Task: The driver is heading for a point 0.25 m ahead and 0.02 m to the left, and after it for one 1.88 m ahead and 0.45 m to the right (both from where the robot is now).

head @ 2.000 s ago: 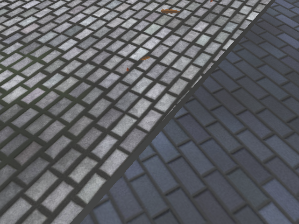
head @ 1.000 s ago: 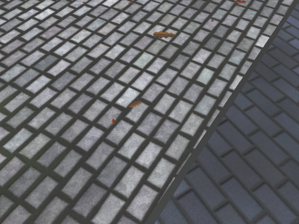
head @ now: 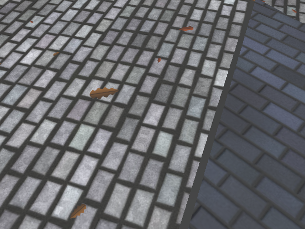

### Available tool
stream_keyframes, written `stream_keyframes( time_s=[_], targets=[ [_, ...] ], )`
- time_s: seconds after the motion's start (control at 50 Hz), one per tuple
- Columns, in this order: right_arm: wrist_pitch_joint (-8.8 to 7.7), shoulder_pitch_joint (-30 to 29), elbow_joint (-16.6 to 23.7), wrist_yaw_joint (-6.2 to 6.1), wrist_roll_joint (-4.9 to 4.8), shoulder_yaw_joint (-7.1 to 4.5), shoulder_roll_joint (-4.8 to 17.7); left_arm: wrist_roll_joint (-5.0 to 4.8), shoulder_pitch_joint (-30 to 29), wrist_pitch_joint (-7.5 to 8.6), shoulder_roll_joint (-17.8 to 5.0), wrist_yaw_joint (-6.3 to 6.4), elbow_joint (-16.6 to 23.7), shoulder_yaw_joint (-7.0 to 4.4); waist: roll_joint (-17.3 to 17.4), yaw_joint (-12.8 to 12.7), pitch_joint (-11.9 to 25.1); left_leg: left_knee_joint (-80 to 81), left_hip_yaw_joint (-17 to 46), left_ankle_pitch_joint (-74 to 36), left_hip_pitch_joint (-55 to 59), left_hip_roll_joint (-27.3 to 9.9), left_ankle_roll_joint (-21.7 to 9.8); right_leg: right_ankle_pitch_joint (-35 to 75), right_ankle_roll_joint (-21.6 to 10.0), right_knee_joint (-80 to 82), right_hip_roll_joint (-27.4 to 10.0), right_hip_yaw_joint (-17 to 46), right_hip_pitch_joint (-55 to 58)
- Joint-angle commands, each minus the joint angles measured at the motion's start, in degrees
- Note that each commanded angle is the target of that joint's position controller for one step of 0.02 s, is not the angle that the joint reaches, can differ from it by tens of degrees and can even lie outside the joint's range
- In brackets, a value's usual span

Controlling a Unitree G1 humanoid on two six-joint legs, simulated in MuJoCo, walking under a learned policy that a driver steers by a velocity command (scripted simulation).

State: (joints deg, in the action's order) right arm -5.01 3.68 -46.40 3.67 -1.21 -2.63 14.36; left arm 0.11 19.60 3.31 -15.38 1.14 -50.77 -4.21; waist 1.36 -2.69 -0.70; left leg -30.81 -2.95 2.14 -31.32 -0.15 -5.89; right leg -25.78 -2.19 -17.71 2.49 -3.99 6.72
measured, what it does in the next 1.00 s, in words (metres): walks ahead, turning right: left foot, then right foot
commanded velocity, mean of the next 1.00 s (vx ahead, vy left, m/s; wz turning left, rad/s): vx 0.12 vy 0.00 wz -0.32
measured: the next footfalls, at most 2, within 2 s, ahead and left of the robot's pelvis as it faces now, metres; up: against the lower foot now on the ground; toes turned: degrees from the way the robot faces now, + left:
left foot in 0.02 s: +0.18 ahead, +0.10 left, +0.00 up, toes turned +3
right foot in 0.54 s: +0.28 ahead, -0.12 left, +0.00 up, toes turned -12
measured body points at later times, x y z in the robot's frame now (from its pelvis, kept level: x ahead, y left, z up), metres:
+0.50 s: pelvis +0.19 +0.01 +0.02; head +0.22 -0.01 +0.47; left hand +0.35 +0.25 -0.09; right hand +0.28 -0.28 -0.11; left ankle +0.14 +0.09 -0.72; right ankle +0.25 -0.12 -0.70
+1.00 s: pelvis +0.24 +0.01 +0.01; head +0.27 +0.00 +0.46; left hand +0.50 +0.19 -0.08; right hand +0.25 -0.30 -0.10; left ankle +0.29 +0.12 -0.72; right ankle +0.24 -0.12 -0.72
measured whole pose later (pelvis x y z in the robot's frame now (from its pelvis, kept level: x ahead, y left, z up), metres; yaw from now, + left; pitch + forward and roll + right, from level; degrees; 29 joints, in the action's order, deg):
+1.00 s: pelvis +0.24 +0.01 +0.01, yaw -22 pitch +2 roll +0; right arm -0.2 9.1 -47.7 -0.7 0.5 -3.6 16.2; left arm 0.3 7.6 -2.0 -16.3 1.9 -37.8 -3.6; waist -1.0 0.6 -0.4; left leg -31.5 1.4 15.4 -17.7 0.1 0.6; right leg -12.4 -0.8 -32.6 5.0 8.7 -22.3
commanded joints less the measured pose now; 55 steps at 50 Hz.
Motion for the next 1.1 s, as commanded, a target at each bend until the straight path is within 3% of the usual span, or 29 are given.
stream_keyframes(
  time_s=[0.02,0.04,0.06,0.08,0.1,0.12,0.14,0.18,0.22,0.34,0.46,0.52,0.54,0.56,0.58,0.6,0.62,0.64,0.66,0.7,0.78,0.9,0.96,0.98,1.0,1.02,1.04,1.06,1.1],
  targets=[
    [-0.28,16.68,0.42,-1.03,1.06,-4.6,13.32,0.44,-1.43,0.18,-8.49,0.95,4.32,-1.08,-0.21,10.79,13.43,1.1,10.07,-5.89,32.22,-4.73,-6.54,55.56,-1.48,-36.56,-11.21,-0.86,-15.53],
    [-0.51,18.35,-0.11,-1.12,1.52,-4.7,16.18,1.11,7.84,1.55,0.18,-0.57,3.8,1.66,14.2,5.14,21.18,4.3,40.03,-11.51,53.15,-21.26,-18.59,-2.41,2.61,-58.82,1.53,1.88,-39.76],
    [-0.12,20.38,-0.38,-1.45,1.09,-3.48,11.06,-0.82,4.96,2.99,-5.84,-1.24,2.21,0.66,7.66,9.19,25.23,7.62,42.83,-14.81,54.64,-21.82,-17.87,-8.74,1.82,-65.65,0.54,11.53,-43.34],
    [-0.03,15.6,0.61,-1.86,1.32,-2.86,9.49,-2.88,-0.94,3.45,-8.27,-1.43,4.0,-0.07,4.76,9.13,16.65,7.35,31.44,-22.82,47.18,-20.57,-14.87,-5.78,1.43,-64.8,-2.46,11.61,-46.42],
    [-0.12,11.53,1.47,-2.01,1.47,-2.32,7.98,-2.71,-4.25,3.38,-8.22,-1.02,4.61,0.01,-1.52,7.53,11.41,7.83,23.53,-28.66,38.01,-18.48,-12.28,-2.22,1.47,-60.42,-5.3,10.58,-44.88],
    [-0.23,8.96,1.45,-2.03,1.61,-1.83,6.56,-1.72,-5.77,2.76,-7.92,-0.54,4.48,-0.41,-3.28,5.76,7.41,9.7,18.94,-30.35,30.28,-16.57,-10.74,-0.95,1.93,-56.22,-6.64,9.64,-42.68],
    [-0.44,7.67,1.22,-2.06,2.22,-1.29,5.61,-1.58,-4.03,1.64,-7.41,-0.31,4.2,-0.71,-1.47,3.37,6.17,11.89,15.38,-30.54,24.8,-15.2,-9.84,0.23,1.96,-53.62,-7.8,9.75,-38.53],
    [-1.07,5.75,0.39,-1.95,2.9,-0.95,4.9,-1.47,0.01,-0.37,-4.34,0.27,2.83,-0.33,1.19,1.03,5.29,14.81,9.69,-33.59,18.08,-13.51,-9.42,3.24,2.94,-48.36,-7.7,9.62,-33.24],
    [-1.2,3.87,-0.17,-2.53,3.16,-1.36,6.66,-1.1,0.11,-1.3,-3.58,0.8,3.31,-0.3,2.83,-0.05,5.02,16.01,5.05,-37.25,17.1,-12.77,-8.99,8.25,3.94,-42.66,-7.37,9.03,-33.9],
    [1.9,3.29,-0.94,-5.25,2.11,-1.98,8.81,-1.02,-7.25,-1.81,-3.64,-0.24,7.0,-0.41,3.01,2.96,5.22,16.84,-1.69,-28.13,23.86,-12.38,-6.55,21.21,4.34,-28.51,-7.89,5.53,-36.62],
    [5.04,3.99,-1.24,-5.96,1.01,-2.62,10.03,-0.86,-11.19,-2.68,-4.17,-1.92,11.23,-1.05,3.67,4.19,2.83,11.17,-0.84,-23.46,30.63,-16.58,-5.82,12.4,2.41,-22.07,-6.39,2.73,-38.91],
    [5.91,2.51,-0.44,-6.59,-0.16,-2.92,10.47,-1.1,-7.87,-2.33,-4.53,-2.86,11.64,-1.62,3.73,1.56,4.02,2.07,-2.37,-27.67,31.02,-15.76,-2.39,15.66,-0.59,-11.81,-3.58,0.11,-32.06],
    [5.79,4.43,-0.82,-6.63,-0.03,-2.91,10.03,-0.72,-4.08,-2.04,-7.24,-2.48,11.05,-2.7,0.82,-0.06,6.55,-6.08,-4.65,-25.57,27.82,-12.1,1.05,27.67,-2.94,-6.09,-3.13,2.52,-23.43],
    [5.07,4.31,1.19,-6.26,1.93,-2.3,8.21,0.15,-0.13,-2.07,-14.32,-1.19,11.29,-4.69,-10.61,-0.28,11.33,-21.61,-7.31,-7.44,14.68,-6.17,5.57,55.95,-8.48,-8.12,-13.44,17.56,-9.72],
    [4.37,3.15,3.49,-5.47,3.48,-1.21,5.32,1.14,1.18,-2.16,-17.01,-0.85,11.85,-4.91,-18.63,0.56,16.34,-36.83,-2.77,36.76,-2.65,4.19,8.6,68.41,-20.98,-7.44,-25.18,35.69,1.07],
    [3.94,1.18,2.71,-4.5,2.34,-1.76,7.32,0.9,0.41,-1.94,-12.65,-1.1,12.61,-3.66,-9.93,-1.36,19.51,-42.27,7.29,37.41,-4.26,1.73,7.72,61.79,-20.17,-6.53,-23.89,33.22,0.52],
    [4.0,0.13,3.01,-4.27,0.55,-2.04,7.85,0.38,-3.87,-1.69,-11.59,-0.99,13.56,-3.43,-7.36,0.0,14.78,-42.48,7.55,33.05,-6.65,0.31,7.19,55.17,-17.2,-6.04,-20.91,27.49,-3.54],
    [4.32,0.33,2.24,-4.74,0.61,-2.18,7.7,-0.6,-7.13,-1.91,-10.45,-0.75,14.13,-3.19,-3.47,1.4,10.99,-39.45,7.12,28.98,-7.24,-0.92,7.44,47.39,-14.07,-4.88,-17.81,24.02,-7.95],
    [4.79,-0.06,2.28,-5.32,1.28,-2.64,8.74,-1.2,-9.36,-2.38,-9.57,-0.42,14.72,-2.83,-3.39,2.3,8.56,-36.13,7.02,25.76,-6.12,-1.69,7.94,41.67,-12.55,-3.45,-16.09,22.48,-12.28],
    [5.4,1.52,2.24,-5.6,1.35,-2.7,7.92,-0.41,-10.81,-3.08,-9.82,0.02,15.46,-2.77,-7.06,3.98,7.81,-32.58,5.92,22.26,-1.18,-0.3,9.03,39.42,-11.98,-2.15,-13.11,20.58,-18.01],
    [5.34,1.62,2.49,-6.08,1.16,-2.2,6.39,-0.44,-9.6,-3.57,-10.94,0.97,15.91,-3.27,-8.49,3.07,9.12,-22.18,6.62,19.5,1.15,0.66,10.69,35.35,-11.67,-2.69,-12.24,21.84,-17.81],
    [4.94,2.53,2.43,-5.21,0.82,-2.22,7.03,0.46,-10.71,-4.56,-9.58,0.88,16.19,-2.19,-11.21,1.47,8.59,-12.42,5.44,18.71,8.27,-0.01,9.93,26.17,-10.53,-3.89,-12.46,24.71,-20.48],
    [3.9,6.14,1.59,-4.2,1.13,-2.03,6.14,-0.1,-12.0,-5.02,-8.28,0.9,16.09,-1.18,-10.57,3.82,7.48,3.03,3.36,10.44,16.15,0.55,7.4,24.85,-7.85,-7.31,-10.54,24.93,-22.15],
    [3.66,7.18,1.41,-3.96,1.88,-2.23,7.39,-0.06,-10.1,-5.0,-7.22,0.98,15.54,-0.82,-8.17,3.69,6.9,7.54,5.53,5.47,20.26,-1.95,5.75,20.23,-5.17,-9.49,-8.23,23.55,-24.53],
    [3.61,8.08,2.04,-4.1,3.24,-2.78,11.3,0.8,-8.12,-4.78,-4.62,0.98,15.56,-0.05,2.45,1.93,7.11,11.31,16.81,-1.44,24.05,-12.68,2.12,9.15,-1.31,-19.68,-2.11,17.43,-29.6],
    [3.59,6.07,1.73,-4.06,4.28,-2.75,12.59,0.49,-8.98,-4.24,-5.59,0.84,17.64,-0.54,14.66,-0.01,3.79,13.85,27.86,-6.79,18.03,-21.24,-7.65,-6.15,1.21,-23.85,2.95,11.57,-33.84],
    [3.03,3.8,3.41,-4.19,4.43,-2.1,9.97,0.62,-10.85,-3.95,-9.39,1.0,16.9,-1.52,11.66,2.16,3.11,15.26,28.71,-5.7,15.52,-21.95,-10.96,-8.68,2.93,-33.0,0.71,13.17,-32.58],
    [2.73,3.19,3.43,-4.45,3.69,-2.19,9.91,-0.08,-11.17,-4.0,-10.81,1.03,16.18,-2.35,9.18,2.32,2.66,14.33,25.39,-5.11,16.81,-19.47,-9.7,-6.86,3.62,-38.2,0.96,12.96,-33.93],
    [2.58,2.16,3.21,-4.83,1.77,-2.05,9.44,0.18,-9.89,-4.85,-8.38,1.43,14.42,-2.16,6.78,1.89,2.34,12.22,20.31,-6.92,20.07,-16.02,-6.59,-3.17,5.54,-41.21,-0.34,13.52,-35.9]
  ],
)
Velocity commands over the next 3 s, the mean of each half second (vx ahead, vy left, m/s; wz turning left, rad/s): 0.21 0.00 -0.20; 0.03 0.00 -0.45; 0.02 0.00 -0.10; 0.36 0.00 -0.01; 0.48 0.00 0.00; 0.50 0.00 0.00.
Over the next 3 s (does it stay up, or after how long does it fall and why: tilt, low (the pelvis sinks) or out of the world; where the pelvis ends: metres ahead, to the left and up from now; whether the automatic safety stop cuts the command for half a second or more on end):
stays up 0.90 -0.26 0.03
